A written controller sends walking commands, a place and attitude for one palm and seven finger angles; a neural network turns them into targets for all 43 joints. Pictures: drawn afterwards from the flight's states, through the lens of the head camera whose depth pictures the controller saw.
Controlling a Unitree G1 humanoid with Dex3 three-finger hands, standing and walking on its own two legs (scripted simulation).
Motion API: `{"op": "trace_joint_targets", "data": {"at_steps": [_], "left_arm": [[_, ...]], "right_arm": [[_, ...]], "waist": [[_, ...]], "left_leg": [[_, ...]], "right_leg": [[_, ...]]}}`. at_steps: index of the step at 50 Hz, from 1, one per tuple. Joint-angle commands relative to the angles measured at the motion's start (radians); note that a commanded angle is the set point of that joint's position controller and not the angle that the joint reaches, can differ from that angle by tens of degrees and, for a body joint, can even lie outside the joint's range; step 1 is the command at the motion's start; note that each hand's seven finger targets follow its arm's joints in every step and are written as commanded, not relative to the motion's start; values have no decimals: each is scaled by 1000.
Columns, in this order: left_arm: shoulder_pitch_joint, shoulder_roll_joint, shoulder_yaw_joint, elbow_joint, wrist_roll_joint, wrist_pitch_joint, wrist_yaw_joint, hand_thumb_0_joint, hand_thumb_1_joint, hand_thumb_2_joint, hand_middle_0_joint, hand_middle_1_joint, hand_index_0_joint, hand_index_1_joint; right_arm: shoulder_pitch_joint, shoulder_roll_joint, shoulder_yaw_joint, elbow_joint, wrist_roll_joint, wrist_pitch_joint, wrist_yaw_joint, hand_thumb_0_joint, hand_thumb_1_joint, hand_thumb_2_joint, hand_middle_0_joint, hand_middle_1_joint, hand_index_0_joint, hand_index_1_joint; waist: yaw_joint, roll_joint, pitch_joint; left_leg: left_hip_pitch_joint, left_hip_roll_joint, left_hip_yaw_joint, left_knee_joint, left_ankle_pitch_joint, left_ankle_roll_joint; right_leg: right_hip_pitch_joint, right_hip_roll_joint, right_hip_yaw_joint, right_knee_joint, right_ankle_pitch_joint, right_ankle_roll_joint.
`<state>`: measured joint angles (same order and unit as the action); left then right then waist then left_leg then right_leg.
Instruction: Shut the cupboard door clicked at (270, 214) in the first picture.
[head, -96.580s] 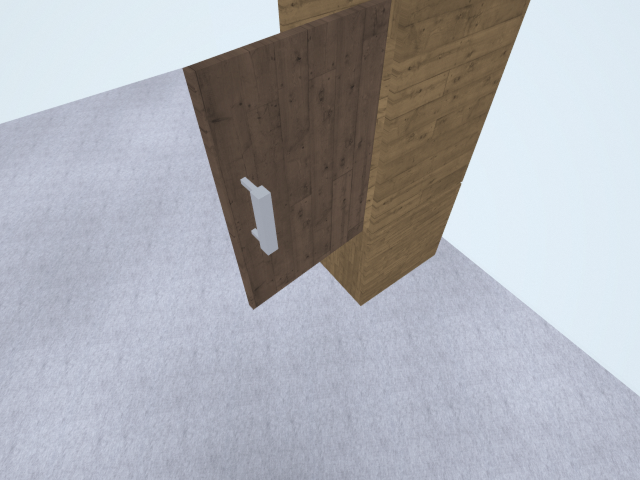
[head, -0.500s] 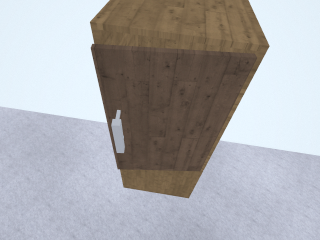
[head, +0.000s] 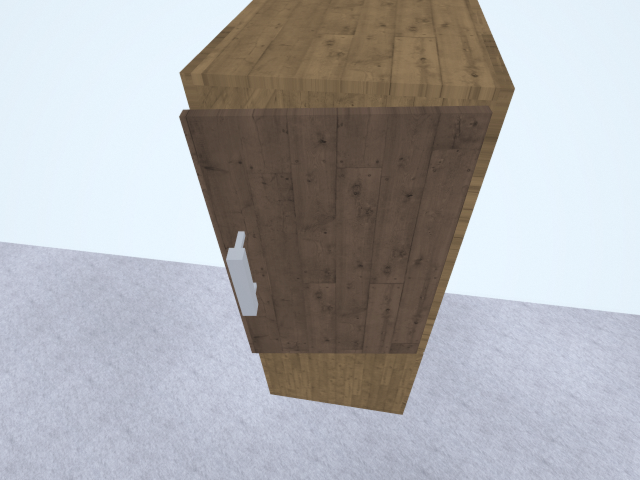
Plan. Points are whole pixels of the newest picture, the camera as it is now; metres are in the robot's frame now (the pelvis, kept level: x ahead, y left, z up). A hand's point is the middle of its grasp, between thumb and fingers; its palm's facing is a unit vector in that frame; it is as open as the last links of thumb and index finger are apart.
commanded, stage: look again from close up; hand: left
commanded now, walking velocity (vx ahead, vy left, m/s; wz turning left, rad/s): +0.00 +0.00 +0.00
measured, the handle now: (245, 274) +0.44 +0.16 -0.02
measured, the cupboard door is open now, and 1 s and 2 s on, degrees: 8 8 8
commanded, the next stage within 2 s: raise the hand and make a fist in 0.16 s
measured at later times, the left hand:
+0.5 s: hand (226, 419) +0.20 +0.13 -0.01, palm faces +0.20 -0.97 -0.13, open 6.9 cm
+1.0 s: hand (250, 469) +0.16 +0.10 -0.05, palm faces -0.12 -0.99 +0.02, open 4.6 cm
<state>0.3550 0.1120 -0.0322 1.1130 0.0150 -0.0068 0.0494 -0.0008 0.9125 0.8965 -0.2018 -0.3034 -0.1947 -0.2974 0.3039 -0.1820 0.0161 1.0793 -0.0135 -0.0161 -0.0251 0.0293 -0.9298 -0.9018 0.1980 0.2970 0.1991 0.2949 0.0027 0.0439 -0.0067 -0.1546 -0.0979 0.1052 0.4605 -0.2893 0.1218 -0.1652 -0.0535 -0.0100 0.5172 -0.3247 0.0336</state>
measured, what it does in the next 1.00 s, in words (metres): lowers itself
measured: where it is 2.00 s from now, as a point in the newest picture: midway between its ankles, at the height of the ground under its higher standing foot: outside the picture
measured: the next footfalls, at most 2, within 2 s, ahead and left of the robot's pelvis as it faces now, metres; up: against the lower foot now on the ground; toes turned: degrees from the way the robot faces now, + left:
none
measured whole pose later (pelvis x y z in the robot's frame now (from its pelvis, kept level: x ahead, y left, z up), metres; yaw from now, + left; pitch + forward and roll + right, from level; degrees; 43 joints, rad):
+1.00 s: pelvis -0.06 -0.07 -0.10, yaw +2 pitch +16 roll -2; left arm 0.33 0.23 0.12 0.01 -0.32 -0.35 -0.42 0.01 0.91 0.90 -0.70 -0.85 -0.70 -0.85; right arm 0.18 -0.19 0.03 0.54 0.04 -0.19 -0.05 0.02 -0.90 -0.90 0.20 0.30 0.20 0.30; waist 0.03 0.04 -0.14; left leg -0.99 0.00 -0.02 1.25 -0.53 0.01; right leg -0.94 0.03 -0.12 1.21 -0.55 -0.07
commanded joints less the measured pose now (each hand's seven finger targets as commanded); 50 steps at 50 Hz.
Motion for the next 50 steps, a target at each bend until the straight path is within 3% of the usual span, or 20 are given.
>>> {"op": "trace_joint_targets", "data": {"at_steps": [1, 12, 13, 14, 15, 16, 17, 19, 20, 23, 25, 26, 28, 31, 35, 38, 42, 45, 47, 50], "left_arm": [[52, 95, 17, -35, 1, -10, 0, 0, 900, 900, -200, -300, -200, -300], [38, 107, 20, -33, -6, -21, -1, 0, 900, 900, -200, -300, -200, -300], [78, 144, 27, -7, 13, -38, 33, 0, 900, 900, -200, -300, -200, -300], [-806, 635, 358, -1676, -115, -302, 45, 0, 900, 900, -200, -300, -200, -300], [-139, 200, 17, -1345, -135, -216, 47, 0, 900, 900, -218, -320, -218, -320], [-153, 187, 72, -1308, -174, -162, 86, 0, 900, 900, -237, -340, -237, -340], [109, -33, -69, -1002, -160, -34, 85, 0, 900, 900, -255, -360, -255, -360], [-49, 27, -43, -1198, -169, -85, 77, 0, 900, 900, -292, -400, -292, -400], [-63, 57, -10, -1130, -157, -128, 64, 0, 900, 900, -310, -420, -310, -420], [224, 4, 68, -855, -186, -295, -51, 0, 900, 900, -365, -480, -365, -480], [383, 30, 150, -853, -246, -449, -173, 0, 900, 900, -402, -520, -402, -520], [435, 92, 240, -825, -271, -512, -241, 0, 900, 900, -420, -540, -420, -540], [358, 170, 307, -868, -304, -638, -376, 0, 900, 900, -457, -580, -457, -580], [226, 293, 381, -1054, -286, -662, -391, 0, 900, 900, -512, -640, -512, -640], [-3, 266, 337, -1364, -328, -701, -337, 0, 900, 900, -585, -720, -585, -720], [-91, 208, 232, -1481, -350, -760, -363, 0, 900, 900, -640, -780, -640, -780], [-97, 196, 157, -1327, -370, -681, -461, 0, 900, 900, -713, -860, -713, -860], [45, 221, 192, -1183, -358, -482, -500, 0, 900, 900, -768, -920, -768, -920], [106, 263, 259, -1208, -357, -358, -480, 0, 900, 900, -805, -960, -805, -960], [134, 287, 367, -1350, -358, -297, -358, 0, 900, 900, -860, -1020, -860, -1020]], "right_arm": [[57, -77, -14, -35, 1, -20, -3, 0, -900, -900, 200, 300, 200, 300], [47, -64, -10, 4, 7, -30, -10, 0, -900, -900, 200, 300, 200, 300], [-18, -107, -13, -68, 13, -26, 0, 0, -900, -900, 200, 300, 200, 300], [91, -335, -76, -379, 22, -214, -85, 0, -900, -900, 200, 300, 200, 300], [-18, -176, 6, -332, 66, -297, -92, 0, -900, -900, 200, 300, 200, 300], [-35, -180, -14, -282, 44, -321, -84, 0, -900, -900, 200, 300, 200, 300], [-40, -125, -14, -253, 59, -328, -51, 0, -900, -900, 200, 300, 200, 300], [-58, -191, -46, -368, 60, -355, -29, 0, -900, -900, 200, 300, 200, 300], [-72, -205, -49, -387, 50, -363, -24, 0, -900, -900, 200, 300, 200, 300], [-95, -189, -87, -469, 27, -359, -4, 0, -900, -900, 200, 300, 200, 300], [-134, -180, -105, -519, 16, -353, 17, 0, -900, -900, 200, 300, 200, 300], [-138, -180, -117, -530, 21, -337, 30, 0, -900, -900, 200, 300, 200, 300], [-165, -181, -120, -579, 25, -320, 41, 0, -900, -900, 200, 300, 200, 300], [-201, -170, -119, -653, 19, -284, 43, 0, -900, -900, 200, 300, 200, 300], [-181, -156, -104, -696, 21, -278, 24, 0, -900, -900, 200, 300, 200, 300], [-153, -163, -98, -666, 23, -294, -6, 0, -900, -900, 200, 300, 200, 300], [-124, -195, -84, -646, 39, -296, -43, 0, -900, -900, 200, 300, 200, 300], [-122, -199, -87, -683, 66, -268, -54, 0, -900, -900, 200, 300, 200, 300], [-140, -185, -83, -725, 74, -242, -49, 0, -900, -900, 200, 300, 200, 300], [-168, -144, -82, -758, 63, -211, -43, 0, -900, -900, 200, 300, 200, 300]], "waist": [[0, -49, 171], [-2, -67, 69], [20, -230, 100], [-195, -37, -305], [-55, 246, -394], [-14, 286, -354], [-31, 207, -178], [-50, 144, -3], [-72, 9, 60], [-7, -452, 36], [55, -547, -77], [94, -459, -145], [89, -267, -223], [114, 92, -285], [22, 135, -374], [-60, 19, -382], [-101, -76, -295], [-35, -140, -315], [30, -90, -391], [85, -101, -450]], "left_leg": [[-125, 193, -229, -202, -17, -58], [-6, 187, -160, -120, 220, -61], [-90, 224, -166, 39, 379, -90], [252, 169, -197, 30, 574, -92], [337, 179, -165, 3, 624, -120], [251, 173, -147, -31, 644, -167], [97, 171, -188, -69, 474, -165], [-88, 140, -203, 2, 178, -152], [-175, 121, -203, 56, 92, -135], [-405, 88, -171, 249, 46, -115], [-548, 59, -140, 346, 13, -131], [-583, 48, -127, 384, 43, -145], [-662, 34, -105, 481, 53, -158], [-691, 25, -77, 548, 32, -135], [-679, 65, -114, 654, -7, -102], [-701, 87, -146, 733, -19, -89], [-783, 101, -161, 765, -92, -80], [-800, 98, -151, 701, -97, -77], [-765, 84, -145, 654, -44, -81], [-703, 82, -144, 594, 15, -93]], "right_leg": [[-76, -28, 59, -82, 62, -81], [-24, -50, 90, -125, 220, -79], [-54, -72, 87, -114, 451, -52], [-109, 50, -18, 87, 453, -35], [-190, 101, -52, 143, 94, -56], [-168, 85, -42, 111, 39, -66], [-225, 50, -42, 118, 5, -54], [-239, 36, -55, 45, 80, -66], [-293, 35, -59, 28, 72, -66], [-446, 44, -69, 123, -35, -53], [-412, 23, -6, 202, 45, -31], [-350, 8, 36, 266, 180, -34], [-335, -17, 96, 371, 303, -39], [-417, -1, 142, 430, 149, -69], [-522, 16, 195, 413, 8, -48], [-582, 24, 218, 413, 24, -28], [-648, 33, 187, 398, -91, -9], [-573, 28, 169, 356, -163, -10], [-467, 16, 164, 360, -109, -9], [-388, 15, 128, 381, 7, -8]]}}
